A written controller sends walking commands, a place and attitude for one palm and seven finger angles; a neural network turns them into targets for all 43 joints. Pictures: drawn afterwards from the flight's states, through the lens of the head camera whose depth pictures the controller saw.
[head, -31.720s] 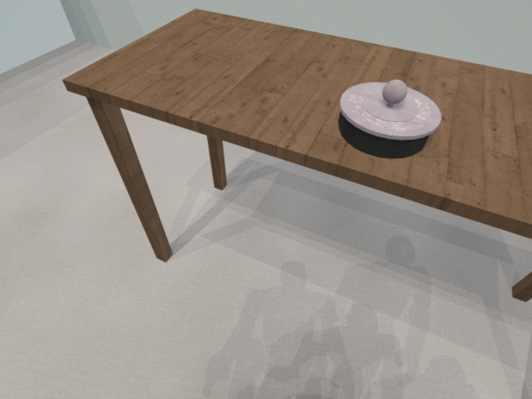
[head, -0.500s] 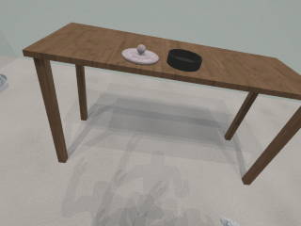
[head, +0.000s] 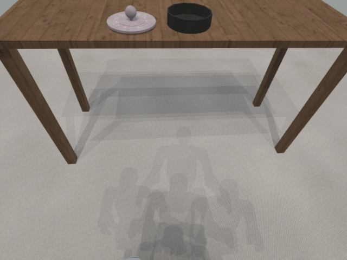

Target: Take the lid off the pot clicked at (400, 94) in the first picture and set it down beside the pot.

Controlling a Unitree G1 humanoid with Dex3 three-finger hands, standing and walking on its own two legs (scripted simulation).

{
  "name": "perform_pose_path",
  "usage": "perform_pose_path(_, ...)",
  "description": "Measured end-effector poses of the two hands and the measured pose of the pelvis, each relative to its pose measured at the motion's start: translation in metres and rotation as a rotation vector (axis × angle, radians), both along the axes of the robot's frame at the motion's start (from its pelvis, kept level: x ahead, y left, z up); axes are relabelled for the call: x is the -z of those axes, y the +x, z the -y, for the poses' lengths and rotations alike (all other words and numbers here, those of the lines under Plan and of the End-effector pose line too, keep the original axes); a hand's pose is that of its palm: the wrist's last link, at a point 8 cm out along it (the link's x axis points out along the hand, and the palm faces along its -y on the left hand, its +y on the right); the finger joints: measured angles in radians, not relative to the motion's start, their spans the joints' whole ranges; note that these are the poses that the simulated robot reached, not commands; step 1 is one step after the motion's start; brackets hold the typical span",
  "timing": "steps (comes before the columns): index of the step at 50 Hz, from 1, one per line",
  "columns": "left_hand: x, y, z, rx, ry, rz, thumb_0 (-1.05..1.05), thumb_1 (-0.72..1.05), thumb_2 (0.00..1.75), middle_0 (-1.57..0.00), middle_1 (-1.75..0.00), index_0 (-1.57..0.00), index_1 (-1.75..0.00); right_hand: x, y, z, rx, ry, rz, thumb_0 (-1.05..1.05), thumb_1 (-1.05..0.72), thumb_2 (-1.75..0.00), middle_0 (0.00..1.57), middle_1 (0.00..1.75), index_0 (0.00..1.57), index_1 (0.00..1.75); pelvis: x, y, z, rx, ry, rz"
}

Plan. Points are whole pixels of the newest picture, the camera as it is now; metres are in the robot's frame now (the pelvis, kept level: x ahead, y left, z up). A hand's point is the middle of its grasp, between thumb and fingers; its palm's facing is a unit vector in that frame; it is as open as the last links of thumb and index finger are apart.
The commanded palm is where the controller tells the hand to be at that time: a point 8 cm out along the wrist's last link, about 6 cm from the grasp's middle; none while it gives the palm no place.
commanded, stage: stop stepping back and stand still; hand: left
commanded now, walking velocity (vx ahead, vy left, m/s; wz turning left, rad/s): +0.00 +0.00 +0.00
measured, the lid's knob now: (130, 12) +0.95 +0.13 +0.15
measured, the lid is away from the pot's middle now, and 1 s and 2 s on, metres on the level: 0.23 0.23 0.23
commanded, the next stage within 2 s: let the arm hang, fingers relaxed in 1.32 s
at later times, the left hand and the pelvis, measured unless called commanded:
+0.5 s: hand out of the picture +0.14 +0.18 -0.15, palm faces +0.00 -0.97 -0.24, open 7.2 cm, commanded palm none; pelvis +0.10 +0.00 +0.02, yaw +1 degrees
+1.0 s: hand out of the picture +0.14 +0.16 -0.15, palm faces +0.02 -0.97 -0.22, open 7.4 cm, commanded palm none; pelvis +0.09 -0.02 +0.02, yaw +1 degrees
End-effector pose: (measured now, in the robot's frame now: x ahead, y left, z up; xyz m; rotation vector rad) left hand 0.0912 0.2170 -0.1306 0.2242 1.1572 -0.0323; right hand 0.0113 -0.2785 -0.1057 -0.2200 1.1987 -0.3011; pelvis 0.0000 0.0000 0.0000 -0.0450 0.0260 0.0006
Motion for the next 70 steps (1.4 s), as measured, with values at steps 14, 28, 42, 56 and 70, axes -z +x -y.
perform_pose_path(14,-0.005,-0.083,-0.04,-0.202,0.092,-0.436,0.01,0.93,0.9,-0.2,-0.3,-0.2,-0.3,0.01,0.011,-0.05,0.0,0.084,-0.234,0.01,-0.91,-0.9,0.2,0.3,0.2,0.29,-0.014,0.054,-0.014,-0.003,0.013,-0.002)
perform_pose_path(28,-0.018,0.071,-0.002,-0.161,0.098,-0.134,0.01,0.94,0.9,-0.2,-0.3,-0.2,-0.3,0.025,0.075,-0.07,0.041,0.224,-0.216,0.04,-0.95,-0.9,0.2,0.3,0.2,0.3,-0.024,0.11,0.008,-0.006,0.052,0.007)
perform_pose_path(42,-0.015,0.085,0.011,-0.173,0.096,-0.08,0.0,0.91,0.9,-0.2,-0.3,-0.2,-0.3,0.021,0.099,-0.02,0.036,0.136,-0.155,0.01,-0.92,-0.9,0.2,0.3,0.2,0.29,-0.02,0.099,0.024,-0.016,0.049,0.023)
perform_pose_path(56,-0.014,0.01,0.011,-0.198,0.071,-0.199,0.0,0.91,0.9,-0.2,-0.3,-0.2,-0.3,0.014,0.07,-0.038,0.004,0.171,-0.16,0.01,-0.92,-0.9,0.2,0.3,0.2,0.29,-0.027,0.08,0.021,-0.012,0.041,0.048)
perform_pose_path(70,-0.01,-0.036,0.027,-0.214,0.033,-0.331,0.01,0.9,0.9,-0.2,-0.3,-0.2,-0.3,0.014,0.021,-0.059,0.053,0.208,-0.285,0.01,-0.91,-0.9,0.2,0.3,0.2,0.29,-0.029,0.082,0.017,-0.007,0.04,0.048)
